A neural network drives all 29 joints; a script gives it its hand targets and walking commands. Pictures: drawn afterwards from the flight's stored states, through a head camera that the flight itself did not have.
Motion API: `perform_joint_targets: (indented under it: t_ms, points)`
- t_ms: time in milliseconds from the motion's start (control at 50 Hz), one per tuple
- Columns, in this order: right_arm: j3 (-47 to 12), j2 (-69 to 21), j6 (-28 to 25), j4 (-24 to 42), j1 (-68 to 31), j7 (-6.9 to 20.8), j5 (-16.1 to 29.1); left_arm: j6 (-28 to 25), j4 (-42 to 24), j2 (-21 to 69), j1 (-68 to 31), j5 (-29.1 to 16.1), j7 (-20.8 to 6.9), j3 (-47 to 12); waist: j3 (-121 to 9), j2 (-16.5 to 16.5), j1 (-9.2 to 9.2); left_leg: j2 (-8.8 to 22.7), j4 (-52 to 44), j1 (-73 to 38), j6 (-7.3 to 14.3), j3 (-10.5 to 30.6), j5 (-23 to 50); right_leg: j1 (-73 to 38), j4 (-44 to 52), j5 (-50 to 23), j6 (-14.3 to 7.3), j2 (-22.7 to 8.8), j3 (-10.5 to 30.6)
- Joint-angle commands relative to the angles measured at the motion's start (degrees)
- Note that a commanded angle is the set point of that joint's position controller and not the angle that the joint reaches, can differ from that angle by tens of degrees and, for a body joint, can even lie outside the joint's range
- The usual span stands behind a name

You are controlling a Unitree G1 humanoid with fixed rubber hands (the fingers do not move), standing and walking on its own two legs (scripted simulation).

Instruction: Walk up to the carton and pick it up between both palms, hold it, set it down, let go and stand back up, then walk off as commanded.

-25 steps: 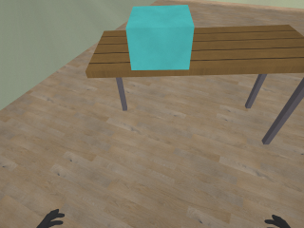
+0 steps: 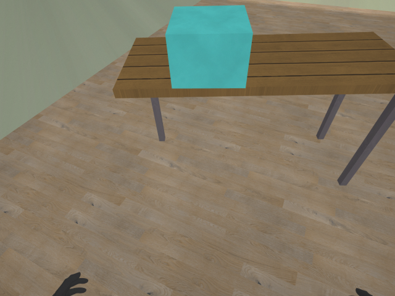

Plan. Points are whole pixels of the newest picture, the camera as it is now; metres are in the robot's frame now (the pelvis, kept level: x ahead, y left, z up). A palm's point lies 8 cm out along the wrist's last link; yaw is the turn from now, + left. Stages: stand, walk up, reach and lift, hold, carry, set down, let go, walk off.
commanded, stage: stand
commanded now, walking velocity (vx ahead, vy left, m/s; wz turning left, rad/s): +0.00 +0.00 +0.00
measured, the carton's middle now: (208, 46) +1.01 -0.02 +0.05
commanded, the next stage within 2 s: none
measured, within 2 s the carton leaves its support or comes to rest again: neither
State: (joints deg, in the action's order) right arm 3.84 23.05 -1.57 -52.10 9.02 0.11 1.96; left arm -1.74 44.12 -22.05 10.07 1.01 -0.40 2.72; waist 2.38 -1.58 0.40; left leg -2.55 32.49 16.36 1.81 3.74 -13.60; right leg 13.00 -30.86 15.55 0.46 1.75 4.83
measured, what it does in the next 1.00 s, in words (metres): stands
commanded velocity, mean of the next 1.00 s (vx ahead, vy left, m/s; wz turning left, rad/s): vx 0.00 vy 0.00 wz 0.00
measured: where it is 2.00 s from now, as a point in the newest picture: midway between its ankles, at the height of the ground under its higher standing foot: outside the picture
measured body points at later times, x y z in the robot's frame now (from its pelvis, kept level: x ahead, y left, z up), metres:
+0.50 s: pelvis +0.00 +0.00 +0.00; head +0.01 +0.00 +0.45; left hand +0.14 +0.31 -0.08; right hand +0.12 -0.32 -0.10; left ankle +0.04 +0.10 -0.73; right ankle +0.02 -0.14 -0.73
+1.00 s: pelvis +0.00 +0.00 +0.00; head +0.00 +0.00 +0.45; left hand +0.14 +0.30 -0.08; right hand +0.12 -0.33 -0.10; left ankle +0.04 +0.10 -0.73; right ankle +0.02 -0.14 -0.73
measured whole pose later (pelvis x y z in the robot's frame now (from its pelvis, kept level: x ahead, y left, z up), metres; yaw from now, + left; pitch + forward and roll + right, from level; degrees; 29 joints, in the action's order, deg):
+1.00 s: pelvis +0.00 +0.00 +0.00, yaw +0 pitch -2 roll -1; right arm 3.7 23.1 -1.9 -54.5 6.9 0.3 1.9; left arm -1.3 44.3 -21.6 10.0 1.0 -0.2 2.7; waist 1.1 -0.8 0.4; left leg -2.6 29.6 16.0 1.8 3.8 -12.0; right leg 13.0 -28.6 14.2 0.8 1.5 4.9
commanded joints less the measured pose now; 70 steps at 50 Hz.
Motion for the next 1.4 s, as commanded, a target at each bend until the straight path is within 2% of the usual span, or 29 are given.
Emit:
perform_joint_targets:
  t_ms: [0,40,60,100,140,180,240,340,480,500,560,580,680,760,780,800,840,920,940,1000,1020,1140,1160,1240,1260,1300,1320,1340,1380]
  points:
    - [0.72,10.32,-2.06,0.92,-4.3,0.36,-3.45,-1.18,1.65,-10.29,-2.86,-0.01,0.47,1.12,-4.07,3.59,0.11,8.91,-12.74,-5.78,1.79,8.44,1.21,-2.33,9.25,-4.63,-2.56,-5.9,5.11]
    - [0.72,10.51,-2.01,0.77,-4.46,0.41,-3.34,-1.53,0.34,-11.82,-5.75,0.17,0.75,1.6,-4.81,4.32,0.54,8.28,-12.21,-6.73,1.58,7.1,6.73,-2.03,8.21,-5.71,-2.92,-6.0,5.0]
    - [0.56,9.79,-1.98,0.86,-4.91,0.07,-3.49,-1.44,1.29,-10.79,-2.52,0.0,0.69,1.31,-4.54,1.2,-0.1,8.58,-11.92,-7.37,1.85,7.82,8.13,-1.75,7.91,-6.63,-2.93,-5.78,4.8]
    - [0.83,10.81,-1.77,0.21,-3.57,0.3,-3.2,-1.23,1.11,-10.19,-3.96,-0.46,0.47,1.13,-5.35,4.87,-0.11,8.58,-13.08,-5.49,1.49,8.03,7.52,-3.49,7.25,-5.01,-2.98,-5.9,3.92]
    - [0.97,11.95,-1.84,0.34,-4.35,0.19,-3.4,-1.11,1.35,-8.37,-2.72,-0.88,0.09,0.98,-6.33,2.12,-1.51,8.65,-12.49,-5.2,1.32,8.04,2.31,-2.94,7.8,-3.02,-2.75,-5.78,4.25]
    - [0.17,10.99,-1.59,-0.53,-5.25,0.04,-3.11,-1.33,1.91,-9.48,-1.76,-0.89,0.18,1.09,-2.7,4.71,-0.97,9.49,-13.27,-3.76,1.29,9.13,0.06,-1.21,8.56,-3.12,-2.97,-5.54,4.46]
    - [0.2,10.29,-1.46,-0.29,-3.64,0.07,-3.48,-1.2,2.02,-10.79,-2.45,-0.21,0.34,1.38,-2.98,1.35,-0.51,8.32,-12.73,-5.19,1.29,7.98,3.55,-2.16,9.21,-5.14,-3.1,-6.44,5.44]
    - [0.66,10.59,-1.63,-0.49,-5.61,0.81,-3.31,-0.98,1.53,-10.73,-3.71,-0.01,0.62,1.37,-3.91,4.4,0.17,8.39,-12.8,-6.4,1.06,8.34,-0.04,-0.66,9.66,-0.41,-3.15,-6.24,4.35]
    - [0.2,9.21,-1.95,-0.77,-3.94,0.33,-3.13,-1.25,2.26,-10.86,-3.86,-0.35,0.71,1.01,-7.49,2.74,0.69,8.38,-11.25,-8.58,1.48,7.34,11.94,-4.25,8.48,-9.49,-2.64,-6.91,5.13]
    - [-0.19,9.33,-1.77,-0.75,-3.07,0.47,-3.14,-1.35,0.94,-9.51,-4.96,-0.41,0.9,1.23,-7.47,5.35,0.61,9.01,-11.93,-7.84,1.38,7.12,11.55,-3.56,6.84,-9.64,-2.77,-6.22,3.89]
    - [0.38,10.11,-1.89,0.14,-6.82,0.33,-3.35,-1.02,1.81,-8.92,-3.57,-0.73,0.68,0.93,-6.72,3.46,-0.83,9.03,-11.97,-8.39,1.63,7.2,8.84,-2.65,8.45,-5.83,-2.68,-6.31,4.49]
    - [-0.11,9.12,-1.53,-0.34,-4.81,0.29,-3.67,-0.88,1.19,-9.96,-4.38,-0.04,0.72,1.06,-4.43,1.4,0.39,8.79,-12.96,-6.18,1.66,7.52,7.39,-1.96,8.3,-5.19,-2.8,-5.95,4.65]
    - [0.01,10.52,-2.44,0.5,-7.41,0.37,-2.95,-0.63,1.36,-8.79,-3.41,-0.33,0.56,0.73,-2.47,3.18,-0.02,8.8,-15.07,-2.47,0.73,8.01,-1.68,-0.6,8.97,-2.3,-2.72,-5.77,4.69]
    - [-0.23,8.64,-1.53,-0.37,-6.51,0.8,-3.06,-1.36,2.23,-9.33,-2.85,-0.54,0.53,0.6,-4.94,2.85,0.98,8.82,-13.27,-7.49,1.32,7.87,3.82,-0.55,9.45,-4.24,-2.5,-5.74,4.92]
    - [-0.11,9.89,-1.87,-0.21,-5.59,0.6,-3.69,-0.92,2.11,-9.01,-2.1,-0.35,0.57,0.61,-6.15,1.81,0.3,8.67,-12.68,-5.44,1.27,7.83,2.58,-3.02,9.11,-4.88,-2.69,-6.16,3.98]
    - [0.25,9.55,-1.68,-0.56,-5.23,-0.02,-3.66,-0.57,1.64,-10.18,-1.52,-0.1,0.52,1.36,-4.05,5.98,-0.39,9.69,-14.75,-3.98,1.46,9.56,0.84,-3.38,8.55,-4.19,-2.77,-5.68,3.58]
    - [0.15,11.44,-1.91,-0.54,-6.91,0.52,-3.6,-0.36,1.72,-10.33,-2.13,-0.57,0.78,1.57,-6.06,2.44,-1.67,9.47,-14.66,-4.4,1.53,8.78,1.69,-3.49,8.43,-2.54,-2.78,-6.37,4.56]
    - [0.25,10.33,-1.95,-1.23,-6.22,0.37,-3.12,-0.9,1.78,-8.85,-3.35,-0.32,0.75,0.37,-3.44,5.86,-0.43,8.82,-14.3,-4.76,1.58,8.03,0.87,-0.83,10.24,-2.32,-2.91,-6.42,5.33]
    - [-0.37,9.45,-2.03,-1.31,-4.85,0.75,-3.0,-1.31,1.33,-9.56,-5.06,0.31,0.72,0.59,-2.84,3.33,1.44,7.75,-14.15,-6.27,0.84,7.25,3.52,-0.09,10.37,-2.5,-2.58,-6.58,5.15]
    - [0.5,10.66,-1.24,-1.7,-5.92,0.33,-3.28,-1.26,1.52,-11.18,-3.48,0.09,0.47,1.68,-5.92,5.29,-0.71,8.92,-12.31,-6.98,1.66,7.36,7.72,-3.22,9.98,-7.26,-2.35,-6.72,4.3]
    - [0.49,9.68,-1.57,-1.39,-4.2,0.06,-3.31,-1.42,1.12,-10.09,-4.3,0.1,0.79,1.34,-6.05,6.33,1.05,8.08,-12.52,-8.71,1.24,7.24,8.29,-2.85,9.96,-7.95,-2.52,-6.61,5.06]
    - [0.47,10.8,-1.3,-1.81,-5.31,0.63,-2.99,-1.19,1.11,-10.27,-2.99,-0.02,0.8,1.32,-7.06,2.74,-0.48,8.98,-12.83,-7.56,1.29,7.46,5.78,-3.48,9.87,-5.86,-2.1,-6.28,4.33]
    - [-0.17,8.83,-1.5,-1.51,-5.35,0.23,-2.79,-1.08,1.7,-10.72,-2.54,0.13,0.81,1.32,-6.15,5.79,-0.35,8.88,-13.23,-6.54,1.71,8.1,7.47,-4.57,9.19,-6.98,-2.78,-6.8,4.47]
    - [-0.03,9.26,-1.63,-1.14,-5.66,0.7,-3.26,-0.98,2.78,-9.76,-3.35,-0.25,0.75,0.65,-4.8,5.63,0.66,8.43,-13.47,-7.0,1.11,7.71,4.3,-1.63,10.9,-3.25,-2.83,-6.22,4.07]
    - [0.16,10.11,-1.49,-1.81,-5.7,0.5,-3.71,-0.96,2.5,-8.63,-3.36,-0.22,0.76,0.79,-1.41,2.57,-0.14,8.22,-13.52,-5.37,1.26,6.94,3.38,-0.29,11.31,-2.37,-2.85,-6.09,5.12]
    - [0.12,9.8,-1.51,-1.83,-5.29,0.75,-3.46,-0.86,2.04,-10.51,-2.9,-0.52,0.41,0.88,-5.55,4.03,-0.4,9.49,-14.75,-5.09,1.66,9.0,1.13,-2.48,9.65,-2.12,-2.54,-5.63,4.04]
    - [-0.16,9.76,-1.71,-0.72,-7.21,0.69,-3.35,-1.02,2.42,-9.28,-2.29,-0.39,0.57,0.64,-4.5,0.11,-0.52,9.2,-14.13,-4.81,1.28,8.33,2.42,-2.4,9.52,-2.2,-2.55,-5.95,4.44]
    - [-0.05,9.61,-1.46,-2.12,-4.75,0.5,-3.23,-1.26,2.77,-10.81,-2.48,0.11,0.51,1.22,-4.27,4.38,-0.48,8.16,-14.11,-4.91,0.83,6.97,5.74,-3.26,10.28,-3.78,-2.9,-6.83,5.69]
    - [0.12,10.14,-1.81,-2.56,-4.54,0.73,-3.13,-1.04,2.3,-8.99,-1.55,-0.78,0.74,0.37,-6.33,5.55,-0.64,8.65,-12.14,-5.93,1.06,7.32,7.06,-3.81,9.64,-5.98,-2.84,-6.53,4.0]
